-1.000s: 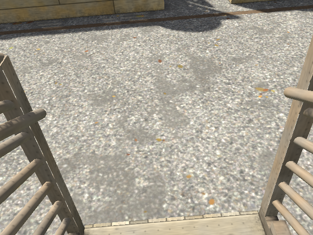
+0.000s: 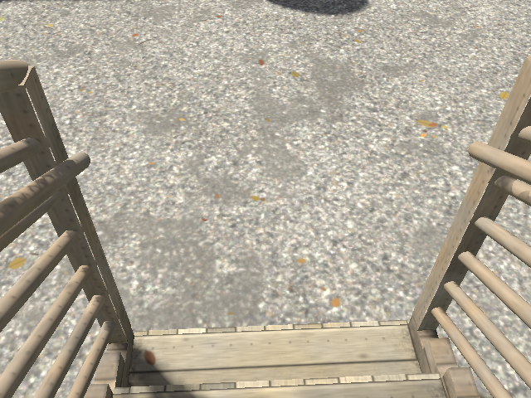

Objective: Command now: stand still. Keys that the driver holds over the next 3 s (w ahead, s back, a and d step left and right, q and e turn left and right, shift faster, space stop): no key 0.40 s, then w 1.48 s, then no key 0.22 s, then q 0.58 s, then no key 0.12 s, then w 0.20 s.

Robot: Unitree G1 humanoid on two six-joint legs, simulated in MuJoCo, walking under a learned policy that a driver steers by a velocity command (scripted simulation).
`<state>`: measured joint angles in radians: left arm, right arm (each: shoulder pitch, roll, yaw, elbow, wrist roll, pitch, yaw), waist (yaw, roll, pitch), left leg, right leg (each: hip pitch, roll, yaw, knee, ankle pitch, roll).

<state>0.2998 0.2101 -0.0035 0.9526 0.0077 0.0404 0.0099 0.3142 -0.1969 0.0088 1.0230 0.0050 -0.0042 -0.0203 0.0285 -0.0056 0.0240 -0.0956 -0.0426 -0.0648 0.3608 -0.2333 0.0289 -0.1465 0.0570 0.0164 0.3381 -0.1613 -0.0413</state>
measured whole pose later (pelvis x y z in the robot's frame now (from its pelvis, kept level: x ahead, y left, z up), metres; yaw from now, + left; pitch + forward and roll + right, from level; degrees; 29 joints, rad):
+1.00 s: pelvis +0.20 -0.02 -0.10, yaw +1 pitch +0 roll +1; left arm 0.08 0.26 0.06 0.91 0.01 -0.05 -0.03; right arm 0.58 -0.23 -0.05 1.09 -0.02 -0.10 -0.02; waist -0.11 0.00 0.03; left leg -0.05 -0.04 -0.05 0.94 -0.86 0.03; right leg -0.54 -0.03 -0.02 0.61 0.46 -0.04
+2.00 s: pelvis +0.74 -0.04 -0.44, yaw +0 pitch -1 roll +4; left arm 0.08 0.23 0.04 0.92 0.02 -0.05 -0.02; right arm 0.52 -0.20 -0.03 1.03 -0.03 -0.07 -0.03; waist -0.11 -0.07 0.00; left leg -0.17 -0.08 0.08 1.02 -0.83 0.05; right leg -0.48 -0.06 0.02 0.48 0.38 -0.04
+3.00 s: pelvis +0.90 -0.04 -0.54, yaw +20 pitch +1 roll +0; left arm 0.25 0.20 0.03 0.81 0.02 0.03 0.00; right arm 0.25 -0.25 -0.05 0.78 -0.01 0.05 0.00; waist 0.01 0.02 -0.03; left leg -0.35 -0.07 -0.06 0.72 -0.38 0.10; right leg -0.23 0.05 -0.06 0.63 -0.46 -0.06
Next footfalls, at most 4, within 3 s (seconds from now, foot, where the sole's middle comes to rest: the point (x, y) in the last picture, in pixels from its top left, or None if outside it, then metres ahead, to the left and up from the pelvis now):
1.04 right None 0.33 -0.12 -0.95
1.52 left None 0.62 0.06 -1.13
2.06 right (313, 347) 0.93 -0.14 -1.30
2.56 left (259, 351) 0.91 0.07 -1.30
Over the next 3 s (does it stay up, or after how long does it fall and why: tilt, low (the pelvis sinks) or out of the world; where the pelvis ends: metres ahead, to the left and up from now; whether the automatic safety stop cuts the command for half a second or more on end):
stays up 0.90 -0.04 -0.54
